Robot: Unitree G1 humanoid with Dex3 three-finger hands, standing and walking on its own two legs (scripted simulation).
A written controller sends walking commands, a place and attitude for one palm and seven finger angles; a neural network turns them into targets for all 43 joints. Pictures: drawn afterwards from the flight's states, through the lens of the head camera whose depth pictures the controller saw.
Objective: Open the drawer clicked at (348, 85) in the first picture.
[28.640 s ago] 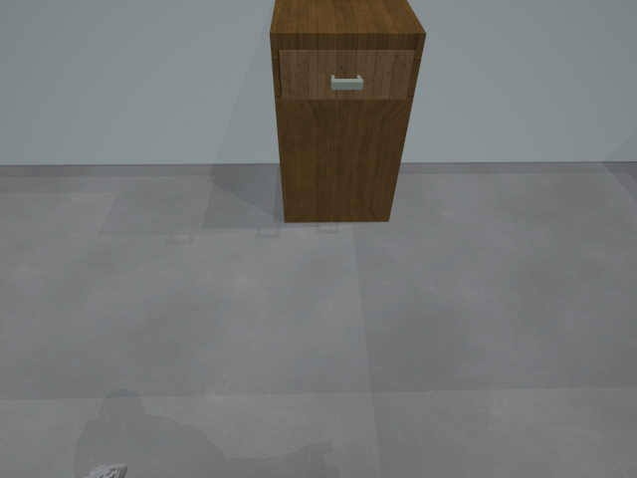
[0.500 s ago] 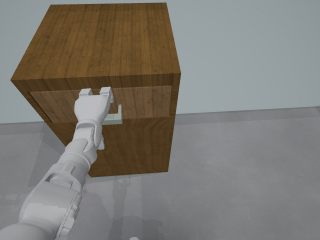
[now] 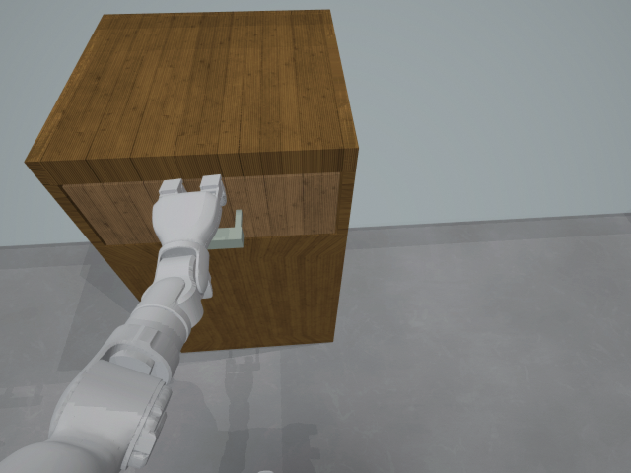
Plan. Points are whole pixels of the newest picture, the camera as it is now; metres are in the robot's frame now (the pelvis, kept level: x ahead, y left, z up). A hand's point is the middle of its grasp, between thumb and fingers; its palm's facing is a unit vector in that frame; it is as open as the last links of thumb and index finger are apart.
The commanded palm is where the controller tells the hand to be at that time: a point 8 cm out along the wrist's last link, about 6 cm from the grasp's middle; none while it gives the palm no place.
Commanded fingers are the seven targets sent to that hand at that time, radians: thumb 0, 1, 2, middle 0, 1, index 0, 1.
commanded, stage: re-aim the fingers above the handle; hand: left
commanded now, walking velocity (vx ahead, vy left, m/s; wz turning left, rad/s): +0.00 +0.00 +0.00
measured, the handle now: (212, 227) +0.51 +0.16 -0.05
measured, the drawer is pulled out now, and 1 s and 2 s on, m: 0.00 0.00 0.00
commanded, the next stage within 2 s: lower the fingers behind the handle in 0.70 s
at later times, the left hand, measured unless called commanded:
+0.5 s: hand (203, 237) +0.44 +0.16 +0.01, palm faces -0.04 -0.04 -1.00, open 13.8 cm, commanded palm +0.42 +0.14 +0.06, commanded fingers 0.00 -0.50 0.30 -0.30 -1.20 -0.30 -1.20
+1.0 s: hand (211, 239) +0.45 +0.15 -0.01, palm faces -0.07 -0.06 -1.00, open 13.8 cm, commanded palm +0.43 +0.15 +0.05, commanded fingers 0.00 -0.50 0.30 -0.30 -1.20 -0.30 -1.20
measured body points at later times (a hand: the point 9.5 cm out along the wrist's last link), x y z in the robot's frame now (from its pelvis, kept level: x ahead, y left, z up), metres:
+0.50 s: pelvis +0.00 +0.00 +0.00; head +0.06 -0.01 +0.45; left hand +0.44 +0.16 +0.06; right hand +0.05 -0.26 -0.13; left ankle +0.00 +0.08 -0.70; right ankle -0.03 -0.10 -0.70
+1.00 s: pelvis +0.01 -0.01 +0.00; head +0.08 -0.01 +0.44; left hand +0.45 +0.15 +0.05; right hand +0.04 -0.27 -0.14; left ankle +0.00 +0.08 -0.70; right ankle -0.03 -0.10 -0.70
